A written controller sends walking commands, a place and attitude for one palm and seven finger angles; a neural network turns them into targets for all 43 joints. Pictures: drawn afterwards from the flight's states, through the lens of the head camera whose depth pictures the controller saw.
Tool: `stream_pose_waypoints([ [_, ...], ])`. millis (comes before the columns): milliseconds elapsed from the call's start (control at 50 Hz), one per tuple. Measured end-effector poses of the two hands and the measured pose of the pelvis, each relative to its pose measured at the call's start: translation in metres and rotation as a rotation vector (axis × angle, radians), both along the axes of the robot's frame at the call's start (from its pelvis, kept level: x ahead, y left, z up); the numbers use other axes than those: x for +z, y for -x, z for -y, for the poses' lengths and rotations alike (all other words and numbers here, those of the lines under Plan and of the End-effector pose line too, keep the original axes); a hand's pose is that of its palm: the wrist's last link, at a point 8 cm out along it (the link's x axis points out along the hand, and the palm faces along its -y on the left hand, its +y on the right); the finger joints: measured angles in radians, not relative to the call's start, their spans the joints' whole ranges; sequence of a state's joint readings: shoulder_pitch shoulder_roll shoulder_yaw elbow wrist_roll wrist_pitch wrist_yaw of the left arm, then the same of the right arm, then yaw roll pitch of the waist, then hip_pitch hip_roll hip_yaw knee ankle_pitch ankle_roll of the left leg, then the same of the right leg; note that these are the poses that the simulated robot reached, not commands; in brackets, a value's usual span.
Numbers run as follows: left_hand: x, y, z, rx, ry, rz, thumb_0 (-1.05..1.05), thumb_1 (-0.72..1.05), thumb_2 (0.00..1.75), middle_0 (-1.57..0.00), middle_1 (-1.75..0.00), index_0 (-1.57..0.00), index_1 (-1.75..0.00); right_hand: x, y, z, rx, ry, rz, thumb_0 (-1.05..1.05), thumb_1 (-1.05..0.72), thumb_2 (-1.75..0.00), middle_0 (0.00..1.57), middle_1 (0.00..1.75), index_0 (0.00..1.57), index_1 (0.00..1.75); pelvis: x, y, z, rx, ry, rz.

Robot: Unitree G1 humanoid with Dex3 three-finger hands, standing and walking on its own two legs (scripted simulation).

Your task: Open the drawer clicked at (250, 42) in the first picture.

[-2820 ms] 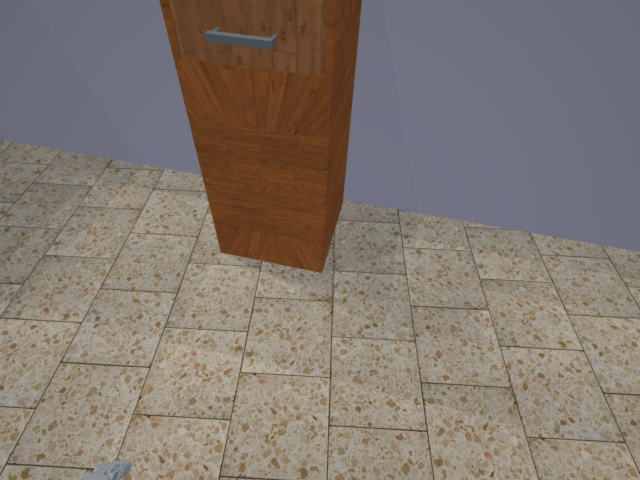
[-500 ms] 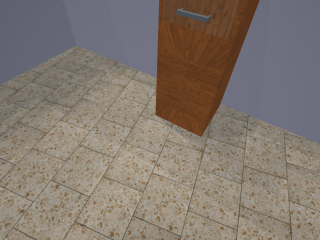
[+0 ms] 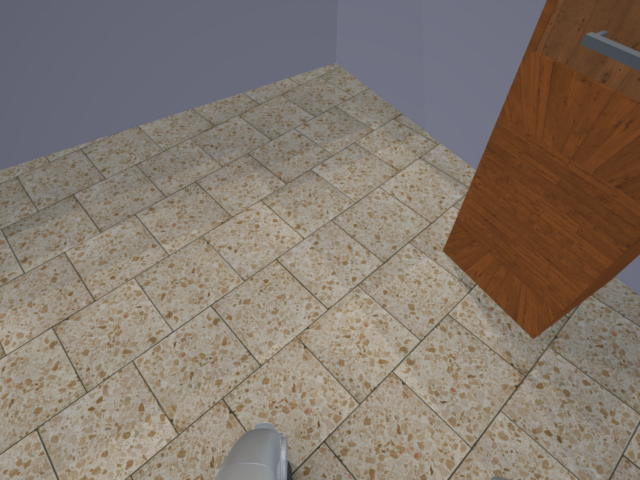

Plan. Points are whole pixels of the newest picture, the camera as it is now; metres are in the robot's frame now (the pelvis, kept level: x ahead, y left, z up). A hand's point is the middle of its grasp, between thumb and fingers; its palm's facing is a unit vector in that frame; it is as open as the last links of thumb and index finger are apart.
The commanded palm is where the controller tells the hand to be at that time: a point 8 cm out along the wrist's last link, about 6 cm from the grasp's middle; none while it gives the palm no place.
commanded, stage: walk to a spot facing it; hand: left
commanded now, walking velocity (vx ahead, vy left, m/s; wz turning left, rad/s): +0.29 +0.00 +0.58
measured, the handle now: (632, 52) +0.85 -0.49 +0.12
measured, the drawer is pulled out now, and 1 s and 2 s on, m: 0.00 0.00 0.00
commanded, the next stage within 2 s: turn to face it in 0.14 s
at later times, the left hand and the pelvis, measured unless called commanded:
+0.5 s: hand (199, 378) +0.27 +0.23 -0.16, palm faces +0.10 -0.98 -0.17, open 7.4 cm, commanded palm none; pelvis +0.19 +0.05 +0.00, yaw +3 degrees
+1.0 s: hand (206, 334) +0.35 +0.25 -0.17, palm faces -0.15 -0.97 -0.20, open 7.4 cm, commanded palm none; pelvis +0.26 +0.06 +0.00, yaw -13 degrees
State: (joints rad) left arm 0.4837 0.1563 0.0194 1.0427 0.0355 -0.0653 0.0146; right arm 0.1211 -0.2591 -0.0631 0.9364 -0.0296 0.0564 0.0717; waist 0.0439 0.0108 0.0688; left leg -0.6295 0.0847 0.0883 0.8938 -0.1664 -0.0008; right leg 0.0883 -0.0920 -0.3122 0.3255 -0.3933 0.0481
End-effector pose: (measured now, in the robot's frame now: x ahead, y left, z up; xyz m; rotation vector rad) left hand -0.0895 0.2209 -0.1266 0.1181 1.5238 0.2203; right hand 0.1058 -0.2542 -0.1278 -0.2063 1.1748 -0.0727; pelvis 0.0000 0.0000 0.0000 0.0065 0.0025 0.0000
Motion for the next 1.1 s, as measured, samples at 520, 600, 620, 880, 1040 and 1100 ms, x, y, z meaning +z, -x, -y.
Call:
stream_pose_waypoints([
  [520, -0.006, -0.357, -0.055, -0.062, 0.019, 0.365, 0.00, 0.91, 0.90, -0.20, -0.30, -0.19, -0.30, -0.003, -0.138, -0.066, -0.066, 0.029, -0.045, 0.00, -0.92, -0.89, 0.20, 0.30, 0.20, 0.30, 0.002, -0.201, -0.047, 0.040, -0.009, 0.051],
  [600, -0.013, -0.391, -0.039, -0.139, 0.026, 0.330, 0.01, 0.91, 0.90, -0.20, -0.30, -0.19, -0.30, -0.022, -0.127, -0.056, -0.152, 0.012, -0.116, 0.00, -0.92, -0.89, 0.20, 0.30, 0.20, 0.30, -0.009, -0.225, -0.037, -0.023, -0.009, 0.048],
  [620, -0.017, -0.398, -0.036, -0.155, 0.023, 0.330, 0.01, 0.91, 0.90, -0.20, -0.30, -0.20, -0.30, -0.028, -0.124, -0.052, -0.169, 0.007, -0.135, 0.00, -0.92, -0.89, 0.20, 0.30, 0.20, 0.30, -0.013, -0.231, -0.033, -0.032, -0.008, 0.046],
  [880, -0.008, -0.414, -0.044, -0.231, 0.007, 0.214, 0.01, 0.91, 0.90, -0.20, -0.30, -0.20, -0.30, -0.006, -0.170, -0.036, -0.257, 0.027, -0.081, 0.01, -0.91, -0.89, 0.20, 0.30, 0.20, 0.29, 0.002, -0.251, -0.034, -0.154, 0.004, 0.012],
  [1040, -0.021, -0.454, -0.086, -0.288, 0.027, 0.252, 0.01, 0.90, 0.90, -0.20, -0.30, -0.20, -0.30, 0.009, -0.198, -0.062, -0.305, 0.084, 0.047, 0.01, -0.91, -0.89, 0.20, 0.30, 0.20, 0.29, -0.005, -0.262, -0.073, -0.247, 0.019, -0.006],
  [1100, -0.022, -0.475, -0.099, -0.325, 0.034, 0.260, 0.01, 0.91, 0.90, -0.20, -0.30, -0.20, -0.30, 0.018, -0.192, -0.078, -0.331, 0.095, 0.067, 0.01, -0.91, -0.89, 0.20, 0.30, 0.20, 0.29, -0.003, -0.264, -0.085, -0.296, 0.019, 0.005],
])
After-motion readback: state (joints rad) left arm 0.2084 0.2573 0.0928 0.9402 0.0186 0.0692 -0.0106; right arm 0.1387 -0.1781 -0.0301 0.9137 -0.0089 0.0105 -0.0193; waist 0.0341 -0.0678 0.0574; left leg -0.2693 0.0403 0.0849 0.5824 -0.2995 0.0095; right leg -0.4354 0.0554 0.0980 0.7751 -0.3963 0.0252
